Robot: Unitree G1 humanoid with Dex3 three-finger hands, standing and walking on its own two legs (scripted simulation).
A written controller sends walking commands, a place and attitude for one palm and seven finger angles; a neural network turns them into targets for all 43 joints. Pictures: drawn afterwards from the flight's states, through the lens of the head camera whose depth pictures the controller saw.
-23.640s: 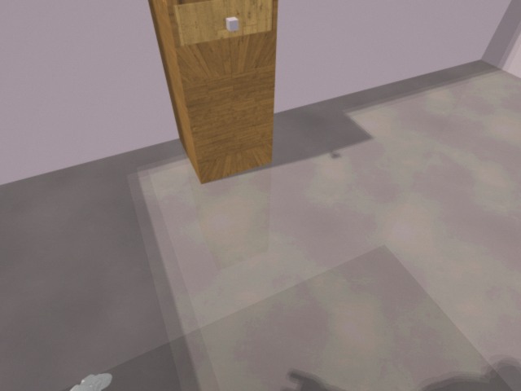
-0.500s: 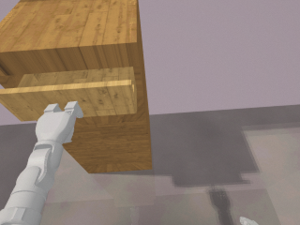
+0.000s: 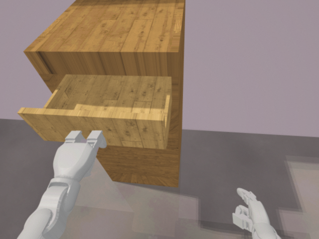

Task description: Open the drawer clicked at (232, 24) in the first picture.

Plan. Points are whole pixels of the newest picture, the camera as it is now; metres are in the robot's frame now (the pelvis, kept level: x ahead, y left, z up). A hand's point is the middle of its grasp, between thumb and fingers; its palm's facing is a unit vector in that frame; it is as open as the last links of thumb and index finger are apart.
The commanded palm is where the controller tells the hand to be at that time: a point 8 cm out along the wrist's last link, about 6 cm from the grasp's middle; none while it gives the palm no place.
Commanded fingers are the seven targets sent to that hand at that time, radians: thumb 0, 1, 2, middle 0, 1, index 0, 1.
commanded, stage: pull the drawer open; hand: left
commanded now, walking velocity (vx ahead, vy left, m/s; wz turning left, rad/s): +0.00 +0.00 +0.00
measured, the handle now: (90, 143) +0.32 +0.24 +0.05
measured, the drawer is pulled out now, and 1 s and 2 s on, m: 0.16 0.29 0.30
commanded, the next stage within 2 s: open the thumb to release the handle in 1.02 s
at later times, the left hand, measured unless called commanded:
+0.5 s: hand (82, 176) +0.24 +0.23 +0.03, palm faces -0.02 -0.08 -1.00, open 6.9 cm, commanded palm +0.18 +0.25 +0.09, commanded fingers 0.00 0.90 0.90 -0.40 -1.35 -0.40 -1.35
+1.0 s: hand (64, 223) +0.14 +0.23 +0.04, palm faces -0.03 -0.08 -1.00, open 6.9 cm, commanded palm +0.08 +0.25 +0.09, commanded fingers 0.00 0.90 0.90 -0.40 -1.35 -0.40 -1.35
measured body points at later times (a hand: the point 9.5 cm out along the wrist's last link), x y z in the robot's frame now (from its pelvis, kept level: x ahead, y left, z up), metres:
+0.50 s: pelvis -0.01 -0.01 +0.00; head +0.02 -0.04 +0.45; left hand +0.24 +0.23 +0.09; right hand +0.15 -0.26 -0.11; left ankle -0.06 +0.10 -0.73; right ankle +0.00 -0.10 -0.73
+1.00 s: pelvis +0.00 +0.00 -0.01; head +0.03 -0.03 +0.44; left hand +0.13 +0.23 +0.09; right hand +0.23 -0.20 -0.10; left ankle -0.06 +0.10 -0.73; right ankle +0.00 -0.10 -0.73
